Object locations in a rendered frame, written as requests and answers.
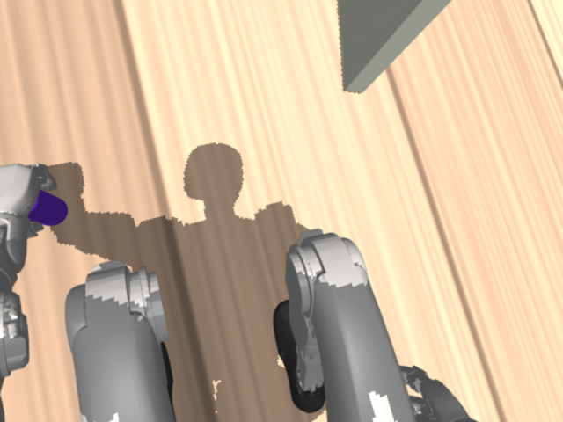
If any left robot arm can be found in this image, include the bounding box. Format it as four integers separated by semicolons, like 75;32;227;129
0;214;29;422

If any left robot foot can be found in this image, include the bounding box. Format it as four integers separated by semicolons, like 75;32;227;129
161;342;176;421

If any right robot foot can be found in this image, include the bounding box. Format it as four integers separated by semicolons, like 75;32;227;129
274;300;325;413

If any left robot hand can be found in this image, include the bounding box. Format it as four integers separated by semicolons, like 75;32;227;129
0;164;57;238

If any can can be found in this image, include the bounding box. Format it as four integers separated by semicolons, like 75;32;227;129
27;190;68;226

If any right robot hand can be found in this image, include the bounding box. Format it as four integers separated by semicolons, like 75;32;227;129
399;366;470;422

